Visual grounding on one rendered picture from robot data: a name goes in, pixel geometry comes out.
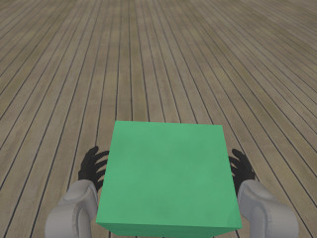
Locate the left robot forearm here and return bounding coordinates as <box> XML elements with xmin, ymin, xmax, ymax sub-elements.
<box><xmin>45</xmin><ymin>179</ymin><xmax>98</xmax><ymax>238</ymax></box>

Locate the carton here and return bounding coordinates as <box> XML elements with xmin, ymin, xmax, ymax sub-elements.
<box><xmin>95</xmin><ymin>120</ymin><xmax>243</xmax><ymax>238</ymax></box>

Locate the robot left hand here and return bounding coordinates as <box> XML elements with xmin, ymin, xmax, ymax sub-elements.
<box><xmin>78</xmin><ymin>146</ymin><xmax>110</xmax><ymax>193</ymax></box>

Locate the right robot forearm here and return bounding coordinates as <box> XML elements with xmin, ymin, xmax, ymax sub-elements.
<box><xmin>237</xmin><ymin>179</ymin><xmax>299</xmax><ymax>238</ymax></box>

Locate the robot right hand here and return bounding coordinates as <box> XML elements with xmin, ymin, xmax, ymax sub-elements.
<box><xmin>228</xmin><ymin>149</ymin><xmax>256</xmax><ymax>198</ymax></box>

